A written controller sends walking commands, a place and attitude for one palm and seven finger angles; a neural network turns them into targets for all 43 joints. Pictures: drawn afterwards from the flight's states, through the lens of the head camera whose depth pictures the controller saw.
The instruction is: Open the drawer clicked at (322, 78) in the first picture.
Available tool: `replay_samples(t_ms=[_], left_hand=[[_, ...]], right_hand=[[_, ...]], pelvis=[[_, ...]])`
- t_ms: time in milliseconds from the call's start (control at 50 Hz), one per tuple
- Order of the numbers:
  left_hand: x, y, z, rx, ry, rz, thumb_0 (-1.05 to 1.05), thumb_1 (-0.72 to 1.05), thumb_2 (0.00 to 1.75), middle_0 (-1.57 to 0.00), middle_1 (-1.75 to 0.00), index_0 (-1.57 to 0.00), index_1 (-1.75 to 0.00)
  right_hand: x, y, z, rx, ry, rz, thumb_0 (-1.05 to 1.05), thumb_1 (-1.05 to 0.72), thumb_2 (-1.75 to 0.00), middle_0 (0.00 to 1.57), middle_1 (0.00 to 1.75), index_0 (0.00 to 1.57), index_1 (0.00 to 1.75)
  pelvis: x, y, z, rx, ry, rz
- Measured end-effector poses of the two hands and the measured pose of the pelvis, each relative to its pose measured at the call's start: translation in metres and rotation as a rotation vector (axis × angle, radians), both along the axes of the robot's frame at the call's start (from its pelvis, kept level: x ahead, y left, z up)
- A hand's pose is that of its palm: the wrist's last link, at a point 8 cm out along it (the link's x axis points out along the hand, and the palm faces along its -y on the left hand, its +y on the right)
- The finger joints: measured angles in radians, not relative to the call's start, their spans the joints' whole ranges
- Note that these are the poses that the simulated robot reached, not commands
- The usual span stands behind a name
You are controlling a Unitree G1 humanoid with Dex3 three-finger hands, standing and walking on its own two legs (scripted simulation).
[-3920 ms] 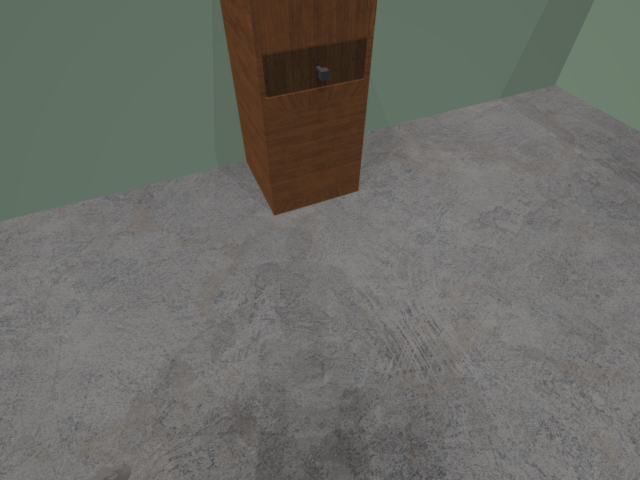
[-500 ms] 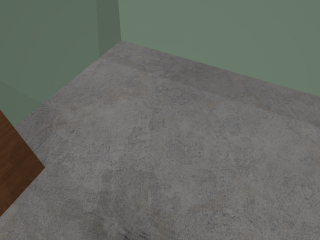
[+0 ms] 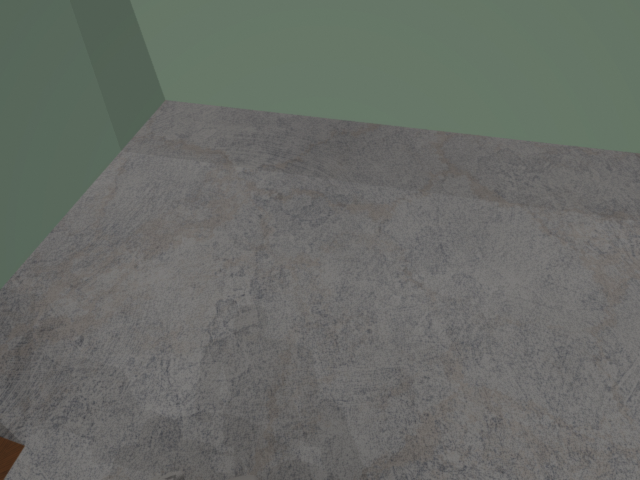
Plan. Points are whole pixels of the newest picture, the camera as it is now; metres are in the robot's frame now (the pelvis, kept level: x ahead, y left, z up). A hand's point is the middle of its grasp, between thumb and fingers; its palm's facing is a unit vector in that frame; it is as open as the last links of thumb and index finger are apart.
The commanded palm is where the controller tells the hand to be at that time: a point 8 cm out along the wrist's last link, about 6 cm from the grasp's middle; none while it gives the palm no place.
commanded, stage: walk to a spot facing it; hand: left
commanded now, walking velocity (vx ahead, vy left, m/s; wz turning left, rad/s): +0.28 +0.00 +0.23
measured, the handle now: out of the picture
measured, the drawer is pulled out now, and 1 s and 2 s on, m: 0.00 0.00 0.00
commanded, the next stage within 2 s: turn to face it in 0.08 s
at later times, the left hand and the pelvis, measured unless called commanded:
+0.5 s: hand (169, 472) +0.17 +0.23 -0.18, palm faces +0.24 -0.95 -0.19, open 7.3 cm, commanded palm none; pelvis +0.16 +0.04 +0.00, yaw +10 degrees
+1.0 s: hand (203, 448) +0.19 +0.18 -0.13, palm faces +0.48 -0.83 -0.27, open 7.3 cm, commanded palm none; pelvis +0.20 -0.03 +0.01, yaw +30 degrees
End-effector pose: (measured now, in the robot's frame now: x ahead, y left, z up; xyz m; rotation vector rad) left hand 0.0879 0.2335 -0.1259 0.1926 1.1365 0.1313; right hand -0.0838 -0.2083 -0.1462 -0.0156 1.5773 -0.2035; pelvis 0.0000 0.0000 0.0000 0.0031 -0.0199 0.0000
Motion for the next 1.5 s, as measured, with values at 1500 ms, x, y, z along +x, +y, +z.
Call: replay_samples(t_ms=[1500], left_hand=[[-0.029,-0.005,0.013,0.048,0.048,0.857,0.01,0.91,0.90,-0.20,-0.30,-0.20,-0.30]], right_hand=[[0.522,0.079,0.030,0.042,-0.427,0.971,0.01,-0.90,-0.90,0.20,0.30,0.21,0.30]], pelvis=[[0.191,-0.021,0.008,-0.012,0.014,0.813]])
